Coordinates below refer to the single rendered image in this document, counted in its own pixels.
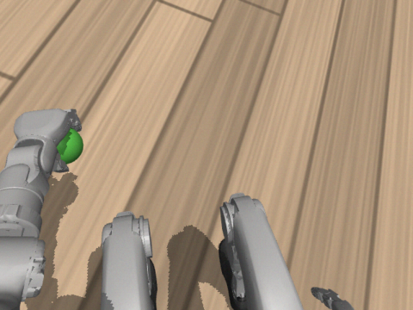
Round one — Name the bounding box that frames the right robot hand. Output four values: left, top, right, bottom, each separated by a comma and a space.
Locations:
311, 287, 355, 310

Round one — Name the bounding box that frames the right robot foot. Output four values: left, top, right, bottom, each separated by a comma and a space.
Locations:
219, 239, 248, 310

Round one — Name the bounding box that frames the ball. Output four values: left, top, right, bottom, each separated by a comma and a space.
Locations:
57, 128, 83, 164

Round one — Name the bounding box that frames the left robot arm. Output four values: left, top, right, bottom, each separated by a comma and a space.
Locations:
0, 135, 57, 310

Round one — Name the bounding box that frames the left robot hand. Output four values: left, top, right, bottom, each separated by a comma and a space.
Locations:
14, 108, 82, 172

